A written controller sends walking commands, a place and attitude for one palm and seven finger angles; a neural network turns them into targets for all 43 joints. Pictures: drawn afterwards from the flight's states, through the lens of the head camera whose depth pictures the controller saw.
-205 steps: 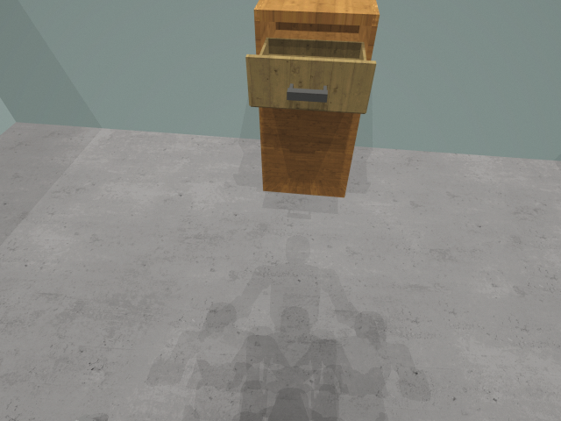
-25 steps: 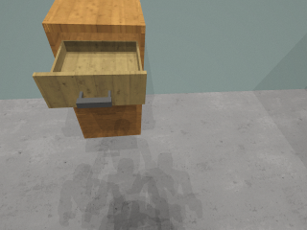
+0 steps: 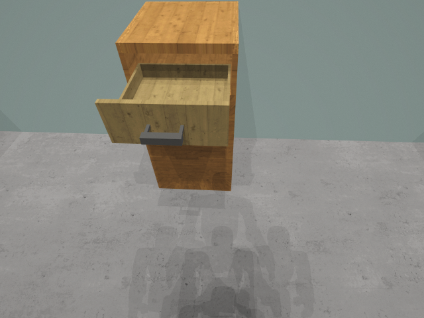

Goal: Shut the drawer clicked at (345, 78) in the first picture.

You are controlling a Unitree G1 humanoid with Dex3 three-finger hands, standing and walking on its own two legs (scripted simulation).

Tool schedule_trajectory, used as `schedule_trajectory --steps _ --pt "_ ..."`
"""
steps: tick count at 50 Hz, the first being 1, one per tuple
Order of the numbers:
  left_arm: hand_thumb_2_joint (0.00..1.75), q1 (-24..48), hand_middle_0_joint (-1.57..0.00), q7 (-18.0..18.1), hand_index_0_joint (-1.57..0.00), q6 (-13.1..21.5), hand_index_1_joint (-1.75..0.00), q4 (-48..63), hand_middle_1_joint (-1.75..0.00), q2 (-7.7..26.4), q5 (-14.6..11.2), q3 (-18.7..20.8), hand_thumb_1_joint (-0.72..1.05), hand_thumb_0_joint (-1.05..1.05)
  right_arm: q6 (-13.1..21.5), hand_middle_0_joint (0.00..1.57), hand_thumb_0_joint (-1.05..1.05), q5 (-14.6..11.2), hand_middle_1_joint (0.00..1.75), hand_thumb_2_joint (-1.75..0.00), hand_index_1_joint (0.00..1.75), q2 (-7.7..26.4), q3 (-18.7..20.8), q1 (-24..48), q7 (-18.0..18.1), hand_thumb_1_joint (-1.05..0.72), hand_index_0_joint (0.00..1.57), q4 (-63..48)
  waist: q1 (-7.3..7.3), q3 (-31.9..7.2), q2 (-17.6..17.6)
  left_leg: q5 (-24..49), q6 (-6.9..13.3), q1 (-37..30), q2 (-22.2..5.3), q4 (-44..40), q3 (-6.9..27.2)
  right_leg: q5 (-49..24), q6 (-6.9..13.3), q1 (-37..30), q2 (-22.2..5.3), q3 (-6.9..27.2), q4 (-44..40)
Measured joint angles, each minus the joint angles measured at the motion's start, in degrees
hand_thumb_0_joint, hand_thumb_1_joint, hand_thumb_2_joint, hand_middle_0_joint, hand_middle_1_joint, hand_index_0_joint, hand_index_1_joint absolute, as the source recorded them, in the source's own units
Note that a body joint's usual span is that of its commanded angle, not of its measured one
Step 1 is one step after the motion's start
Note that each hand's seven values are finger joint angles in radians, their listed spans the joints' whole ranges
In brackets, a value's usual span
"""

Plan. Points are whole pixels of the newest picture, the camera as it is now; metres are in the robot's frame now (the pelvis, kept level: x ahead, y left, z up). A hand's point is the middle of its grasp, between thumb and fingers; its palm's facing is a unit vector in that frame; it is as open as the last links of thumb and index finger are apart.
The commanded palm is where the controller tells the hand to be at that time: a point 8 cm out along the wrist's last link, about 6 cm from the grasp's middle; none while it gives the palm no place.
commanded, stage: take the last steps up to it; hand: left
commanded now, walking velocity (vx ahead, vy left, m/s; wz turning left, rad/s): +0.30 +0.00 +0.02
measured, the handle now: (163, 133) +0.60 +0.20 -0.03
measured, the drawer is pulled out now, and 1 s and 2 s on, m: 0.30 0.30 0.30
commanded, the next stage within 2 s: come to a stop and stand still in 0.90 s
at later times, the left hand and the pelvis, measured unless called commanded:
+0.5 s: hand (129, 312) +0.16 +0.21 -0.18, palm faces +0.01 -0.98 -0.20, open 7.4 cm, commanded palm none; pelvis +0.10 +0.02 -0.01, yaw -1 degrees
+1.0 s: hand (150, 289) +0.22 +0.18 -0.20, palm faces +0.11 -0.98 -0.14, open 7.3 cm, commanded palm none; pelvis +0.26 +0.02 -0.01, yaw +1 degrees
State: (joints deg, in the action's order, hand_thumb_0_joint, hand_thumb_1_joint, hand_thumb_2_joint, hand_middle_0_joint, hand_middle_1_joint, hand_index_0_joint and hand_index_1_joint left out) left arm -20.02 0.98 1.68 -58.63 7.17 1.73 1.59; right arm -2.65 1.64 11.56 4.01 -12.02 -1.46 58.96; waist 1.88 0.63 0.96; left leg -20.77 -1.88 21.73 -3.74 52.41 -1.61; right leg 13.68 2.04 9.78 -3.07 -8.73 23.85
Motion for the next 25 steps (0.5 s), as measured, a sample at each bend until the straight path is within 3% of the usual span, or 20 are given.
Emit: schedule_trajectory --steps 5,8,10,12,16,19,25 --pt "0.9 -3.0 -0.2 -0.4 -0.2 0.2 -0.3 -2.9 -0.3 0.8 0.2 0.4 0.91 0.01 1.1 0.2 0.01 -0.2 0.3 -0.9 0.3 -0.9 -0.5 0.2 0.1 -0.91 0.2 0.6 1.82 -0.4 -1.7 -1.9 1.2 -4.2 -0.3 -11.5 -1.8 -0.1 -0.8 -0.5 -0.7 -0.6 -1.3" --pt "0.9 -5.1 -0.2 -0.5 -0.2 -0.4 -0.3 -5.1 -0.3 1.3 -0.3 0.8 0.91 0.01 2.9 0.2 0.01 -0.3 0.3 -0.9 0.3 -1.6 -1.1 0.2 0.5 -0.91 0.2 0.4 2.11 -0.6 -1.9 1.3 1.8 -9.5 0.1 -22.9 -3.6 1.8 -2.0 -0.1 -0.8 -0.6 1.3" --pt "0.9 -5.9 -0.2 -0.7 -0.2 -1.2 -0.3 -6.6 -0.3 1.8 -0.5 0.9 0.91 0.01 4.2 0.2 0.0 -0.2 0.3 -0.9 0.3 -2.5 -1.5 0.2 1.1 -0.91 0.2 0.5 1.49 -0.3 -2.6 4.6 2.2 -10.6 0.6 -24.5 -3.9 6.5 -2.2 2.2 -1.3 0.1 8.0" --pt "0.9 -5.8 -0.2 -0.9 -0.2 -2.5 -0.3 -7.6 -0.3 2.3 -0.1 1.1 0.91 0.01 5.2 0.2 0.0 -0.3 0.3 -0.9 0.3 -3.3 -1.1 -0.6 2.0 -0.93 0.2 0.1 0.6 -0.2 -3.5 3.3 2.2 -11.7 1.0 -24.0 -4.7 11.6 -1.7 6.5 -1.3 2.2 19.0" --pt "0.9 -2.4 -0.19 -1.8 -0.2 -2.7 -0.3 -7.1 -0.3 3.3 0.0 1.6 0.91 0.01 6.1 0.2 -0.01 -0.2 0.3 -0.9 0.3 -3.2 -1.4 -4.3 2.7 -0.95 0.2 0.8 -0.93 0.4 -3.7 4.1 2.0 -16.3 1.6 -29.6 -5.0 6.9 -1.9 15.2 -2.0 3.6 32.4" --pt "0.9 1.6 -0.19 -2.0 -0.19 -2.2 -0.3 -5.0 -0.3 4.0 -0.2 1.8 0.91 0.01 6.1 0.2 -0.01 -0.2 0.3 -0.9 0.3 -3.3 -1.9 -7.2 2.8 -0.94 0.2 2.9 -1.09 1.2 -3.5 4.8 1.9 -19.3 1.8 -33.1 -5.1 3.4 -2.5 19.0 -3.0 3.8 31.5" --pt "0.9 9.6 -0.19 -2.3 -0.19 -1.7 -0.3 -1.2 -0.3 4.4 -0.6 2.1 0.91 0.01 5.2 0.2 0.0 0.2 0.3 -0.9 0.3 -3.8 -1.8 -11.3 2.2 -0.92 0.2 6.2 -2.93 2.8 -2.1 1.5 0.1 -23.0 1.0 -33.0 -5.3 0.2 -2.2 18.3 -3.0 2.7 18.0"
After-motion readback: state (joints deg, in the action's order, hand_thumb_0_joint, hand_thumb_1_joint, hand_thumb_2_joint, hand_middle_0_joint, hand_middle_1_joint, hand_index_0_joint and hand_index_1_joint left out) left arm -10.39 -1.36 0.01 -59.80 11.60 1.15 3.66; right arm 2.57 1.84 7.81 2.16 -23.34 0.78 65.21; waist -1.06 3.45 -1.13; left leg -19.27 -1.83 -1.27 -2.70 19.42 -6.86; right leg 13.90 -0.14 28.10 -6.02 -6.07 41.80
